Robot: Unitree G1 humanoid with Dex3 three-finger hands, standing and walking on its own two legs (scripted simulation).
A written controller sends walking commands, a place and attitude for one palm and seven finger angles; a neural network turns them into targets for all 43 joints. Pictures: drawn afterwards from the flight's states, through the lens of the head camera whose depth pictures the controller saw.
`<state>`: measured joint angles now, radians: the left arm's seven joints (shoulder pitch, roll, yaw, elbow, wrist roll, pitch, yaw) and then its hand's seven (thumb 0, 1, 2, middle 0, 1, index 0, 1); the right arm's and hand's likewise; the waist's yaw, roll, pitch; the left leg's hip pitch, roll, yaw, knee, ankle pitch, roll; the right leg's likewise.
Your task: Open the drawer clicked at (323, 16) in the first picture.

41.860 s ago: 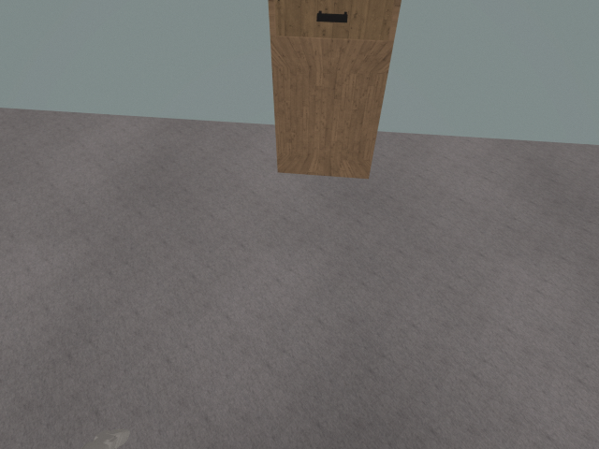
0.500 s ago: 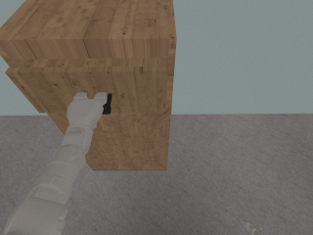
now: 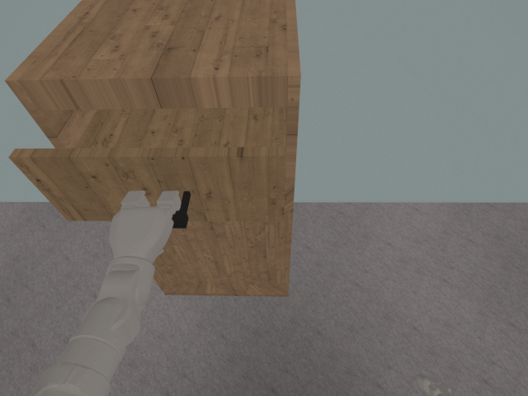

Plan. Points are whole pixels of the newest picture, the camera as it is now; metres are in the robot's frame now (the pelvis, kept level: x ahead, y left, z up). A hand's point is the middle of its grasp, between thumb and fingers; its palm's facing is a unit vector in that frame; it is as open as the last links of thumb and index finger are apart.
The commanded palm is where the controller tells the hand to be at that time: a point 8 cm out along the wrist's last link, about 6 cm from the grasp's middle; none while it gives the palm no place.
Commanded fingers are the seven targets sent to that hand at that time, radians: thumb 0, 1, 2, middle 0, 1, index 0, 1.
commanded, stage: pull the drawer open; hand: left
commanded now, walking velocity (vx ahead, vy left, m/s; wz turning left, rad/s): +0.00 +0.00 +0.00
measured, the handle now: (156, 208) +0.40 +0.21 +0.04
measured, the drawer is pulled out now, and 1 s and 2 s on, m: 0.11 0.28 0.30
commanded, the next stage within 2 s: open the thumb to release the handle in 1.28 s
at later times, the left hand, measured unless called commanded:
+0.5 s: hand (147, 275) +0.29 +0.20 +0.02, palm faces +0.02 -0.11 -0.99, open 5.6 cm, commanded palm +0.24 +0.22 +0.07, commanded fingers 0.00 0.90 0.90 -0.40 -1.35 -0.40 -1.35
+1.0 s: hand (127, 351) +0.18 +0.20 +0.02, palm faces +0.00 -0.12 -0.99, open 5.6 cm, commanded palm +0.14 +0.21 +0.07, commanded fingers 0.00 0.90 0.90 -0.40 -1.35 -0.40 -1.35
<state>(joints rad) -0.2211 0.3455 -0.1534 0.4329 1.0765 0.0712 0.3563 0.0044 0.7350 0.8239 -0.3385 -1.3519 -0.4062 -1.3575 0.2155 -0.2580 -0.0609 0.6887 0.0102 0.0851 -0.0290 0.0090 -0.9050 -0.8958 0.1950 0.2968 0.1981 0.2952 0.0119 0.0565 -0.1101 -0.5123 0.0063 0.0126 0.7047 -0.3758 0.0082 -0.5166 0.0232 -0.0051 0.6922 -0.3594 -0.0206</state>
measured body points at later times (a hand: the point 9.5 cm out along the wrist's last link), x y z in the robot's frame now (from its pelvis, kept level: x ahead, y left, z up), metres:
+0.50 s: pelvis +0.01 +0.00 +0.00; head +0.03 -0.02 +0.45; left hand +0.28 +0.21 +0.07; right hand +0.16 -0.26 -0.11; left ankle -0.02 +0.11 -0.72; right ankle -0.01 -0.11 -0.72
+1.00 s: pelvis +0.00 -0.01 +0.00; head +0.01 -0.04 +0.45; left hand +0.18 +0.20 +0.07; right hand +0.23 -0.21 -0.08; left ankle -0.02 +0.11 -0.72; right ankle -0.01 -0.11 -0.72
